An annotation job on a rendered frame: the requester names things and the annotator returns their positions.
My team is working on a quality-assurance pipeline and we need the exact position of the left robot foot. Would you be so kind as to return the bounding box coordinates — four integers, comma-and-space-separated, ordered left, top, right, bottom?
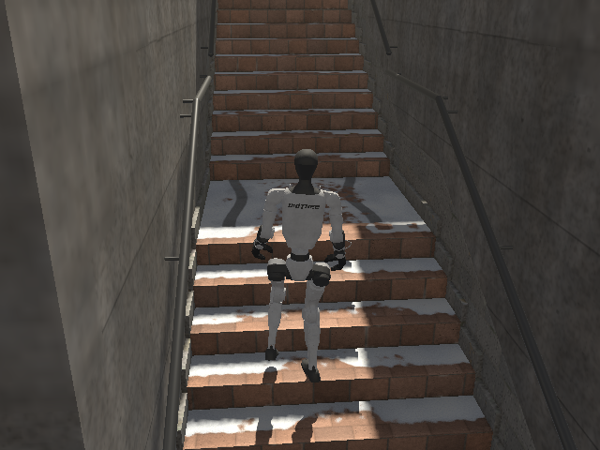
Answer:
265, 346, 279, 361

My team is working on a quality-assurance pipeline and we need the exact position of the right robot forearm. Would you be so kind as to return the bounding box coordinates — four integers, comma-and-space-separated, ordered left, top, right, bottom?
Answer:
332, 230, 346, 259

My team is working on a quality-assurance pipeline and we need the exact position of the left robot forearm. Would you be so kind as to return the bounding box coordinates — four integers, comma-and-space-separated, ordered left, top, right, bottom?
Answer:
254, 225, 269, 249

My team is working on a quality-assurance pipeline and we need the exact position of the robot left thigh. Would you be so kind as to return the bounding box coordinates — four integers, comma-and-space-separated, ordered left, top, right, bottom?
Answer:
267, 258, 287, 303

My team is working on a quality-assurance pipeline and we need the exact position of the left robot hand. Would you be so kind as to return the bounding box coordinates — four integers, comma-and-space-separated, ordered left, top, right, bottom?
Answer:
251, 239, 273, 260

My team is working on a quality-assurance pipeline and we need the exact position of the right robot upper arm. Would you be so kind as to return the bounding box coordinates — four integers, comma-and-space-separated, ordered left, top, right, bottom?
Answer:
324, 190, 343, 243

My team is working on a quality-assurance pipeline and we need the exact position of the left robot upper arm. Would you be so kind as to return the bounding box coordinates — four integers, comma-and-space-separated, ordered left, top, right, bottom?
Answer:
260, 188, 285, 239

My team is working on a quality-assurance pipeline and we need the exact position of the right robot hand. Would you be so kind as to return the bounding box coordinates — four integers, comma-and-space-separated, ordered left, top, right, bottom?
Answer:
324, 254, 346, 271

